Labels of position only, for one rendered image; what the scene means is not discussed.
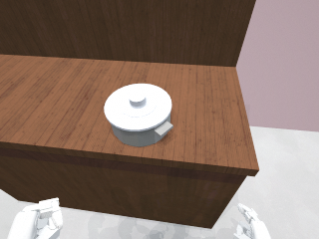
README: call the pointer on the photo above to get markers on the robot left hand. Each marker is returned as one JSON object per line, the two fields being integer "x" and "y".
{"x": 27, "y": 226}

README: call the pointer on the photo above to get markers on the table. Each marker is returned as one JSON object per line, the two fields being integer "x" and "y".
{"x": 60, "y": 60}

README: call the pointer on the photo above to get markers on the lid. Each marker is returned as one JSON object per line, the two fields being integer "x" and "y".
{"x": 121, "y": 114}

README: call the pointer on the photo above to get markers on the knob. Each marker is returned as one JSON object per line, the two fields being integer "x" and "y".
{"x": 137, "y": 98}

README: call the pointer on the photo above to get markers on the pot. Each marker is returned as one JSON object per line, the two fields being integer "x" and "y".
{"x": 144, "y": 137}

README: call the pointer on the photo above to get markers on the robot right hand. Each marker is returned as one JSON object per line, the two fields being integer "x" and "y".
{"x": 257, "y": 228}

